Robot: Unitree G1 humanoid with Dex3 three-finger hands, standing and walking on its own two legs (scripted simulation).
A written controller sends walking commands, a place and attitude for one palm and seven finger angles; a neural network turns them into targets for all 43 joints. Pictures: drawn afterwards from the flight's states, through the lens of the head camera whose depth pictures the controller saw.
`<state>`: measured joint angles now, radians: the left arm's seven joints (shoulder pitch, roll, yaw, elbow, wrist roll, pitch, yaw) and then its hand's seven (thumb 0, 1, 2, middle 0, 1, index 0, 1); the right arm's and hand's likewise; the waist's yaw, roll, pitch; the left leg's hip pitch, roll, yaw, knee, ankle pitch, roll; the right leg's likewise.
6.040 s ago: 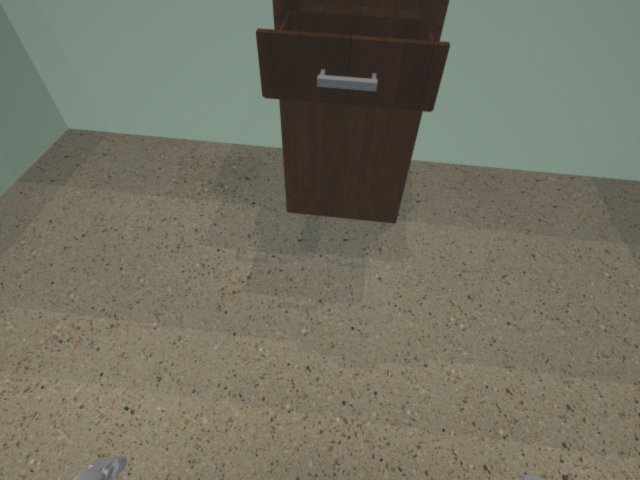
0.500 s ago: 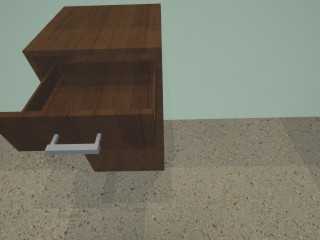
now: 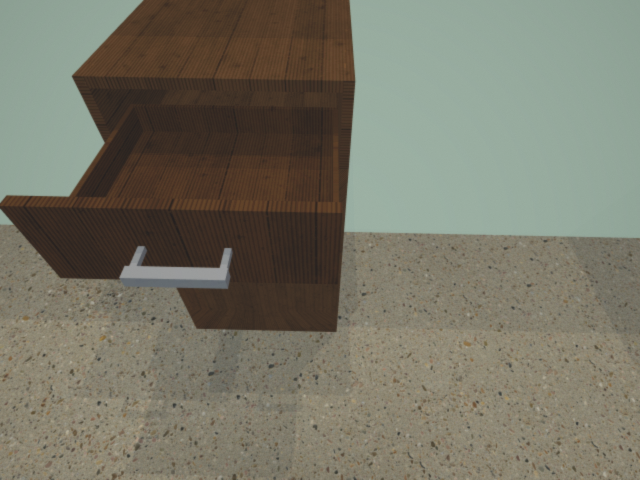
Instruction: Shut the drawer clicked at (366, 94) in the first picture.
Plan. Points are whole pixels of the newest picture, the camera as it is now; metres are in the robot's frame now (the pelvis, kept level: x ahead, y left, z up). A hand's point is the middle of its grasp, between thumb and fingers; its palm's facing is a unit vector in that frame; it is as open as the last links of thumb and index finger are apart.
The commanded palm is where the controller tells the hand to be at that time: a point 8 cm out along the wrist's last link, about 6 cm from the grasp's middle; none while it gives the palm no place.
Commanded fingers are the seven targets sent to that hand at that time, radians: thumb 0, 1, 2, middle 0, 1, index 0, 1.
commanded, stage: come to a stop and stand still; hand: left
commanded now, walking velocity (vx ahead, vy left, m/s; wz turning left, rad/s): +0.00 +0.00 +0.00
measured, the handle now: (180, 265) +0.37 +0.23 +0.05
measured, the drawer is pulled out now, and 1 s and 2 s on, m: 0.29 0.29 0.29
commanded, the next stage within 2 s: look again from close up in 0.46 s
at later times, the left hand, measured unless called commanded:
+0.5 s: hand out of the picture +0.05 +0.23 -0.15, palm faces -0.05 -0.96 -0.26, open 7.4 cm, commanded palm none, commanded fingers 0.00 0.90 0.90 -0.20 -0.30 -0.20 -0.30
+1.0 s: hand out of the picture -0.01 +0.17 -0.16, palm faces -0.04 -0.98 -0.21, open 7.3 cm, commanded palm none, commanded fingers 0.00 0.90 0.90 -0.20 -0.30 -0.20 -0.30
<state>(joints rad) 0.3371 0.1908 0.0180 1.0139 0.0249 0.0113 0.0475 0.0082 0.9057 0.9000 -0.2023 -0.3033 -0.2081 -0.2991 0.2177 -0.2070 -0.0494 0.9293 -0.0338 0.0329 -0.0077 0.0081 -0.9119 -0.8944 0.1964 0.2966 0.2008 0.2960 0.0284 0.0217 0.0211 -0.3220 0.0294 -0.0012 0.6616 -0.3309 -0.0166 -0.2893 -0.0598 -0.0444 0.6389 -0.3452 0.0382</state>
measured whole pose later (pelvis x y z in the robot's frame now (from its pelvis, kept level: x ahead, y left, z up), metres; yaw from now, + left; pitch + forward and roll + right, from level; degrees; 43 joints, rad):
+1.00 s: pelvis -0.02 +0.00 +0.01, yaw -3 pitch -1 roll +1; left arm 0.29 0.14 -0.01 1.07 0.02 0.00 0.04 0.01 0.91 0.90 -0.20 -0.30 -0.21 -0.30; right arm 0.24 -0.16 -0.02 1.11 -0.01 0.01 0.00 0.01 -0.91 -0.89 0.20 0.30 0.20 0.30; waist 0.00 0.01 0.05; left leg -0.23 0.04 0.06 0.47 -0.22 -0.02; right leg -0.25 -0.04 0.01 0.50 -0.23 0.03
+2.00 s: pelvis +0.10 +0.04 +0.00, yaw +4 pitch -1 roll +0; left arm 0.30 0.18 0.04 0.97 0.02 0.02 0.04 0.00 0.93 0.90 -0.20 -0.30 -0.21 -0.30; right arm 0.14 -0.21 -0.04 0.96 -0.02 0.01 0.00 0.01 -0.91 -0.89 0.20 0.30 0.20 0.30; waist 0.03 0.00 0.10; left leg -0.36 0.05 0.10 0.57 -0.12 -0.01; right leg -0.19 -0.07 -0.08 0.60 -0.38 0.03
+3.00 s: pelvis +0.06 +0.03 +0.01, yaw +2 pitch +0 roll +0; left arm 0.26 0.18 0.00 1.01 0.01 -0.01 0.03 0.01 0.91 0.90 -0.20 -0.30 -0.20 -0.30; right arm 0.31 -0.16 0.00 1.05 -0.02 0.00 -0.01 0.02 -0.93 -0.89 0.20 0.30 0.20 0.30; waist -0.01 0.02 0.02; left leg -0.27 -0.02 0.04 0.52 -0.25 0.03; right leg -0.24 -0.04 -0.02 0.53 -0.29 0.01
